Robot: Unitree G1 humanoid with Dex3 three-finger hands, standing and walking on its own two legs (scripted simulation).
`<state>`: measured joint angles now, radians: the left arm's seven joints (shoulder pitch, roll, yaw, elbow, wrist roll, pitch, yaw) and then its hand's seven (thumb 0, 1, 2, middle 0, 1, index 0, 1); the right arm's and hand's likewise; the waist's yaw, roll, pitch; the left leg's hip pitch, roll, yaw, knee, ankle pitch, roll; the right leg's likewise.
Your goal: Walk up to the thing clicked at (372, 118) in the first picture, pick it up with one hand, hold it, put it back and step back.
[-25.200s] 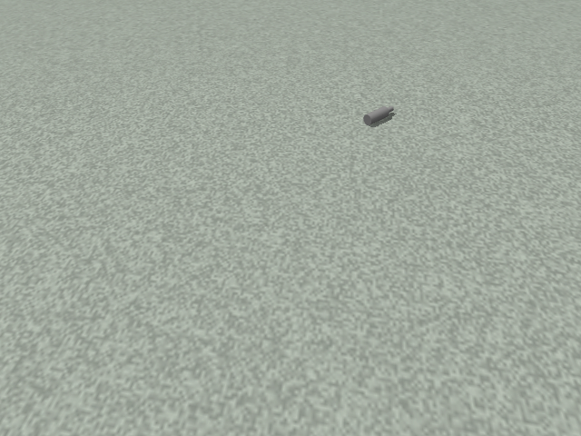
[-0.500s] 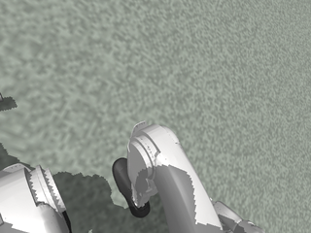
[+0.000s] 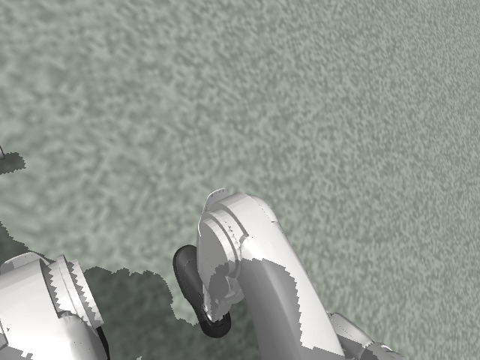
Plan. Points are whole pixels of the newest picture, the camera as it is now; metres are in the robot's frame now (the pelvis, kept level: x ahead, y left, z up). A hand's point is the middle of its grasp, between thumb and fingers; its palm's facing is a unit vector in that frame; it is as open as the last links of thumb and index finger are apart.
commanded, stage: settle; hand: left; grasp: from above
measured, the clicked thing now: out of the picture +0.45 +0.32 -0.27
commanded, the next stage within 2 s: lift in 0.76 s
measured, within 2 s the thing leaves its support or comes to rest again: leaves its support in 0.08 s
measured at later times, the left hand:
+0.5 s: hand out of the picture +0.43 +0.35 -0.16, palm faces -0.46 -0.09 -0.89, open 9.3 cm
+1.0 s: hand out of the picture +0.43 +0.35 -0.10, palm faces -0.45 -0.09 -0.89, open 9.3 cm
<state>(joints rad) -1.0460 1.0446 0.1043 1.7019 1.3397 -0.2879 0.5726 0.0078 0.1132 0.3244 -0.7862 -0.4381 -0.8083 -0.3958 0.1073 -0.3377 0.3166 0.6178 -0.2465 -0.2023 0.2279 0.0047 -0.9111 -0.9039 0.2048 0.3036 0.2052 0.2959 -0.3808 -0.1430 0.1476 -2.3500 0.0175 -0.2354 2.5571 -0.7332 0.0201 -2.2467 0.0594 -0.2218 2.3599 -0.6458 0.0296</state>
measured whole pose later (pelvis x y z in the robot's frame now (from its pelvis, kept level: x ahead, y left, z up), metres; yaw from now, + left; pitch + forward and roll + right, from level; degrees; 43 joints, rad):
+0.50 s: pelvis +0.00 +0.00 +0.02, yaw +4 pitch +33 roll -12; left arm -0.95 0.85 0.05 1.37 1.24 -0.23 0.32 0.01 0.12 0.25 -0.85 -0.33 -0.88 -0.28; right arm 0.16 -0.33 0.15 0.64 -0.15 -0.09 0.22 0.01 -0.92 -0.91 0.20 0.30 0.20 0.30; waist -0.27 -0.02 0.00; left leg -2.34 0.00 -0.17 2.45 -0.71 0.02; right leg -2.24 0.03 -0.17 2.31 -0.66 0.02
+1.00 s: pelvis -0.01 +0.00 +0.04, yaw +6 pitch +34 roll -10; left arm -0.94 0.79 0.03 1.25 1.21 -0.24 0.20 0.00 0.11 0.30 -0.83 -0.33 -0.85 -0.30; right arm 0.21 -0.30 0.10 0.66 -0.10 0.00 0.13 0.01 -0.92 -0.91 0.21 0.30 0.21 0.30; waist -0.24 0.02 -0.06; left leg -2.30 -0.01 -0.12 2.35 -0.66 0.03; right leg -2.21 0.02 -0.13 2.24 -0.64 0.02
